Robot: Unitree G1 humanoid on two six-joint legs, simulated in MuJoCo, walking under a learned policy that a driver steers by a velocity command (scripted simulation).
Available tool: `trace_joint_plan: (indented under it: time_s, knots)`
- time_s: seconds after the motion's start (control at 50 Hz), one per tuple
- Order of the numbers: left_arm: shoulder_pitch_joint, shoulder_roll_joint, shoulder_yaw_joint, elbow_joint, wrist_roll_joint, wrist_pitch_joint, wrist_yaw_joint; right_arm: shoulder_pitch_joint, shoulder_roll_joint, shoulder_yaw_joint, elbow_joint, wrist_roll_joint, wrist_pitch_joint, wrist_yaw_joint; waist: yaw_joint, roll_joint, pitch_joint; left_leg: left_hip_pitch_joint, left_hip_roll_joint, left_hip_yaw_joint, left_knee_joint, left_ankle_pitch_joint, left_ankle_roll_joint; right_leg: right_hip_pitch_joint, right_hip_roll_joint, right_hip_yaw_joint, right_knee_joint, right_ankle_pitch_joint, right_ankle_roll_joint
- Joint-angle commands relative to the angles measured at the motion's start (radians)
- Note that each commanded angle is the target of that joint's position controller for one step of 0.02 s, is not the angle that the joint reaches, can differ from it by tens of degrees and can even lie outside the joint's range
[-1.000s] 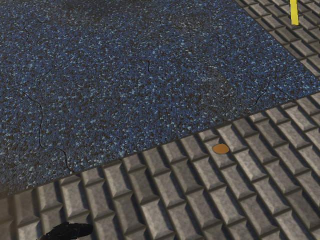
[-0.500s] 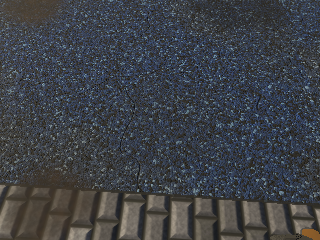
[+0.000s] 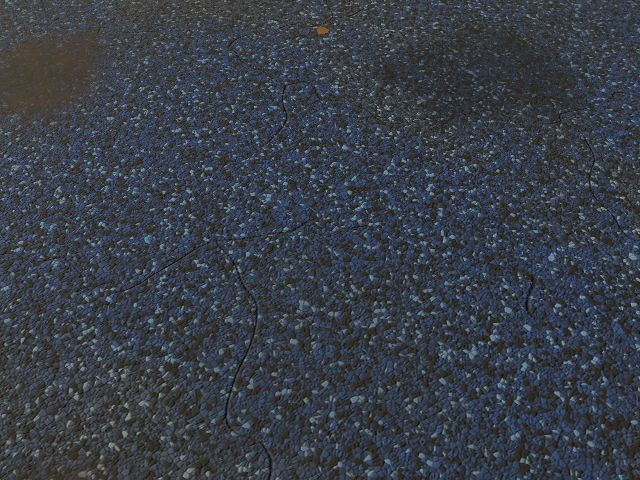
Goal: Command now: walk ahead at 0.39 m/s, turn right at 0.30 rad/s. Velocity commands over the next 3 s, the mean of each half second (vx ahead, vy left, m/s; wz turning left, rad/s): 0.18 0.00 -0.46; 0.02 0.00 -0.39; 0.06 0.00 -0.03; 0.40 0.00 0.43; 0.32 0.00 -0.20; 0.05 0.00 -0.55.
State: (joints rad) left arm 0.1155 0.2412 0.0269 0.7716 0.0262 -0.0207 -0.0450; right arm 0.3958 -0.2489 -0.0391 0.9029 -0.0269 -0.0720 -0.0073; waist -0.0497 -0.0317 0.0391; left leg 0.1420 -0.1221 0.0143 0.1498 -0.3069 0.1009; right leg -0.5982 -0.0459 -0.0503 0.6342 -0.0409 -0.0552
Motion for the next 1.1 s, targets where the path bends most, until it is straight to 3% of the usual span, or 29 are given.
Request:
trace_joint_plan:
  time_s: [0.02, 0.04, 0.06, 0.08, 0.1, 0.12, 0.14, 0.16, 0.18, 0.2, 0.26, 0.4, 0.48, 0.56, 0.64, 0.66, 0.68, 0.7, 0.72, 0.74, 0.76, 0.8, 0.9, 0.98, 1.02, 1.04, 1.06, 1.08, 1.1]
  knots:
    - [-0.021, 0.078, 0.019, -0.064, 0.007, -0.027, 0.005, 0.013, -0.145, -0.024, -0.018, -0.005, -0.008, -0.022, 0.032, 0.103, 0.016, -0.014, 0.302, 0.013, 0.201, 1.122, 0.024, 0.104, 0.092, -0.064, -0.052, -0.085, -0.048]
    - [0.092, 0.099, 0.029, -0.029, 0.009, -0.035, 0.013, -0.001, -0.159, -0.027, -0.016, -0.006, -0.004, -0.026, 0.076, 0.112, -0.046, -0.012, 0.289, 0.022, 0.356, 1.222, 0.007, 0.209, 0.13, -0.071, -0.081, -0.094, -0.067]
    - [0.231, 0.117, 0.039, 0.011, 0.02, -0.047, 0.019, -0.026, -0.175, -0.029, -0.022, 0.006, -0.002, -0.03, 0.144, 0.103, -0.114, -0.08, 0.264, 0.048, 0.563, 1.133, -0.013, 0.38, 0.133, -0.052, -0.181, 0.021, -0.091]
    - [0.359, 0.193, 0.061, 0.036, 0.035, -0.054, 0.029, -0.044, -0.163, -0.022, -0.059, 0.02, -0.011, -0.032, 0.193, 0.03, -0.22, -0.292, 0.206, 0.084, 0.872, 0.743, -0.043, 0.636, -0.037, 0.13, -0.159, 0.304, -0.154]
    - [0.331, 0.303, 0.087, 0.021, 0.026, -0.048, 0.029, 0.092, -0.057, -0.002, -0.091, 0.049, -0.013, -0.021, 0.089, -0.23, -0.368, -0.68, -0.008, 0.07, 1.292, -0.3, -0.1, 0.959, -0.386, 0.605, -0.097, 0.923, -0.382]
    - [0.342, 0.257, 0.089, 0.022, -0.043, -0.04, 0.025, 0.036, -0.136, -0.017, -0.074, 0.008, 0.0, -0.024, 0.126, -0.011, -0.433, -0.692, 0.048, -0.084, 1.325, -0.219, -0.092, 0.914, -0.333, 0.588, -0.132, 0.972, -0.381]
    - [0.25, 0.225, 0.08, 0.006, -0.045, -0.033, 0.031, -0.037, -0.123, -0.012, -0.102, 0.016, -0.001, -0.021, 0.1, -0.021, -0.282, -0.735, 0.095, -0.093, 1.292, -0.138, -0.095, 0.777, -0.296, 0.47, -0.181, 0.862, -0.348]
    - [0.187, 0.158, 0.063, -0.004, -0.04, -0.023, 0.033, -0.077, -0.121, -0.009, -0.11, 0.007, -0.002, -0.018, 0.079, 0.041, -0.161, -0.742, 0.131, -0.079, 1.216, -0.099, -0.099, 0.639, -0.234, 0.402, -0.238, 0.733, -0.299]
    - [0.162, 0.131, 0.055, -0.007, -0.041, -0.015, 0.039, -0.102, -0.124, -0.011, -0.118, -0.005, 0.012, -0.014, 0.059, 0.05, -0.102, -0.728, 0.148, -0.077, 1.162, -0.084, -0.108, 0.548, -0.187, 0.361, -0.274, 0.665, -0.265]
    - [0.15, 0.121, 0.05, -0.003, -0.041, -0.008, 0.044, -0.08, -0.115, -0.009, -0.123, -0.014, 0.035, -0.01, 0.03, 0.034, -0.086, -0.675, 0.157, -0.072, 1.107, -0.076, -0.122, 0.464, -0.149, 0.321, -0.302, 0.631, -0.246]
    - [0.155, 0.174, 0.065, -0.002, -0.022, -0.012, 0.037, -0.051, -0.083, -0.003, -0.129, -0.01, 0.074, -0.01, 0.006, 0.01, -0.117, -0.615, 0.141, -0.048, 1.01, -0.048, -0.149, 0.373, -0.103, 0.274, -0.306, 0.654, -0.228]
    - [0.195, 0.197, 0.081, -0.02, -0.019, 0.025, 0.05, -0.212, -0.11, -0.014, -0.186, -0.004, 0.105, -0.023, 0.066, -0.048, -0.107, -0.717, 0.156, -0.076, 0.841, 0.04, -0.171, 0.4, -0.068, 0.396, -0.33, 0.175, -0.157]
    - [0.22, 0.201, 0.089, -0.026, -0.011, 0.041, 0.057, -0.276, -0.112, -0.012, -0.21, 0.005, 0.102, -0.03, 0.095, -0.068, -0.081, -0.741, 0.138, -0.102, 0.74, -0.003, -0.164, 0.46, -0.074, 0.488, -0.311, 0.063, -0.16]
    - [0.212, 0.21, 0.095, -0.036, -0.003, 0.05, 0.055, -0.285, -0.118, -0.007, -0.225, 0.022, 0.085, -0.036, 0.097, -0.083, -0.086, -0.656, 0.094, -0.109, 0.628, -0.077, -0.139, 0.483, -0.075, 0.553, -0.254, 0.21, -0.167]
    - [0.14, 0.213, 0.096, -0.051, -0.015, 0.058, 0.05, -0.187, -0.126, -0.004, -0.213, 0.034, 0.066, -0.043, 0.035, -0.089, -0.09, -0.434, 0.066, -0.105, 0.336, -0.025, -0.107, 0.437, -0.029, 0.598, -0.199, 0.261, -0.107]
    - [0.108, 0.201, 0.092, -0.062, -0.027, 0.059, 0.052, -0.145, -0.138, -0.008, -0.203, 0.024, 0.057, -0.05, 0.009, -0.065, -0.085, -0.314, 0.103, -0.123, 0.181, 0.086, -0.097, 0.362, 0.013, 0.574, -0.158, 0.136, -0.058]
    - [0.155, 0.132, 0.074, -0.069, -0.031, 0.056, 0.053, -0.166, -0.203, -0.018, -0.211, 0.007, 0.054, -0.059, 0.053, 0.106, -0.099, -0.223, 0.298, -0.295, 0.083, 0.122, -0.046, 0.273, 0.105, 0.438, -0.008, -0.193, 0.003]
    - [0.232, 0.116, 0.07, -0.079, -0.029, 0.053, 0.06, -0.243, -0.287, -0.03, -0.249, 0.004, 0.065, -0.054, 0.106, 0.269, -0.088, -0.182, 0.519, -0.542, 0.101, 0.435, 0.075, 0.095, 0.271, 0.231, 0.149, -0.567, 0.042]
    - [0.219, 0.203, 0.089, -0.052, 0.005, 0.058, 0.065, -0.176, -0.25, -0.033, -0.229, 0.008, 0.075, -0.046, 0.061, 0.195, -0.112, -0.238, 0.542, -0.528, 0.147, 0.559, 0.17, 0.113, 0.205, 0.188, 0.354, -0.596, 0.056]
    - [0.198, 0.209, 0.094, -0.04, 0.003, 0.061, 0.062, -0.19, -0.181, -0.013, -0.23, 0.014, 0.076, -0.039, 0.075, 0.122, -0.081, -0.28, 0.475, -0.434, 0.158, 0.582, 0.16, 0.13, 0.184, 0.208, 0.421, -0.535, 0.061]
    - [0.195, 0.197, 0.092, -0.026, -0.001, 0.068, 0.057, -0.236, -0.146, -0.004, -0.233, 0.015, 0.076, -0.034, 0.093, 0.105, -0.047, -0.313, 0.396, -0.325, 0.163, 0.56, 0.119, 0.143, 0.171, 0.208, 0.453, -0.472, 0.073]
    - [0.196, 0.174, 0.083, -0.017, -0.007, 0.081, 0.041, -0.249, -0.142, -0.001, -0.234, 0.008, 0.073, -0.036, 0.091, 0.188, -0.056, -0.285, 0.317, -0.222, 0.181, 0.637, 0.081, 0.137, 0.183, 0.192, 0.491, -0.414, 0.092]
    - [0.118, 0.13, 0.053, -0.011, -0.019, 0.092, 0.041, -0.167, -0.145, -0.001, -0.186, 0.01, 0.062, -0.029, 0.045, 0.188, -0.08, -0.191, 0.317, -0.202, 0.205, 0.657, 0.095, 0.172, 0.159, 0.177, 0.28, -0.403, 0.114]
    - [0.087, 0.114, 0.032, 0.012, -0.029, 0.096, 0.053, -0.149, -0.17, -0.008, -0.153, 0.003, 0.069, -0.017, 0.024, 0.224, -0.078, -0.234, 0.311, -0.213, 0.212, 0.583, 0.096, 0.331, 0.126, 0.09, 0.021, -0.425, 0.09]
    - [0.11, 0.108, 0.025, 0.037, -0.031, 0.089, 0.061, -0.147, -0.175, -0.011, -0.134, 0.006, 0.077, -0.014, 0.043, 0.217, -0.073, -0.25, 0.305, -0.222, 0.238, 0.589, 0.084, 0.403, 0.118, 0.068, -0.144, -0.332, 0.069]
    - [0.136, 0.1, 0.019, 0.056, -0.028, 0.08, 0.066, -0.153, -0.174, -0.01, -0.125, 0.011, 0.081, -0.015, 0.066, 0.192, -0.069, -0.281, 0.295, -0.214, 0.259, 0.573, 0.056, 0.478, 0.108, 0.064, -0.301, -0.198, 0.055]
    - [0.135, 0.12, 0.02, 0.065, -0.018, 0.068, 0.072, -0.138, -0.162, -0.007, -0.117, 0.012, 0.078, -0.016, 0.064, 0.156, -0.075, -0.342, 0.29, -0.22, 0.266, 0.502, 0.014, 0.571, 0.066, 0.125, -0.378, -0.081, 0.039]
    - [0.131, 0.17, 0.023, 0.064, 0.0, 0.053, 0.081, -0.124, -0.132, 0.001, -0.126, 0.016, 0.07, -0.011, 0.046, 0.061, -0.109, -0.42, 0.258, -0.187, 0.304, 0.368, -0.032, 0.667, -0.057, 0.252, -0.376, -0.01, 0.014]
    - [0.059, 0.201, 0.022, 0.07, -0.008, 0.047, 0.078, -0.112, -0.083, 0.015, -0.126, 0.03, 0.07, -0.01, -0.005, -0.084, -0.07, -0.391, 0.159, -0.097, 0.252, 0.128, -0.06, 0.536, -0.147, 0.321, -0.326, 0.166, -0.054]
